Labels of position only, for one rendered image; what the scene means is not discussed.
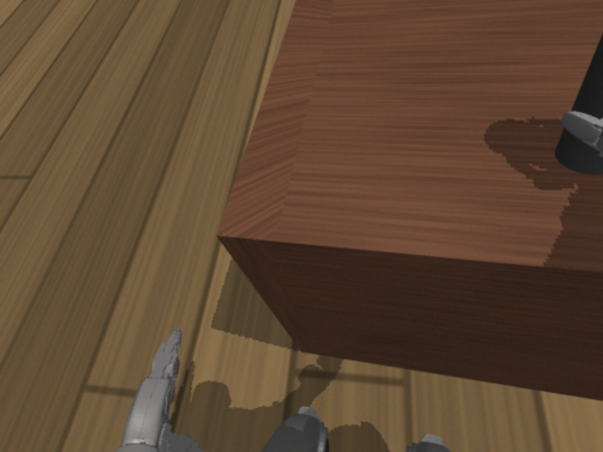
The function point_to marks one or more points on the right robot hand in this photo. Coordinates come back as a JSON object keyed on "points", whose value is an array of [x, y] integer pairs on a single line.
{"points": [[585, 127]]}

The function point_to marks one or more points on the left robot hand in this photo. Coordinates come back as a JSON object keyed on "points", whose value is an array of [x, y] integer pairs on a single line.
{"points": [[148, 419]]}

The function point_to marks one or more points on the bottle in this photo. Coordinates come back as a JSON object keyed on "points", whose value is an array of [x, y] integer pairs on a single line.
{"points": [[572, 152]]}

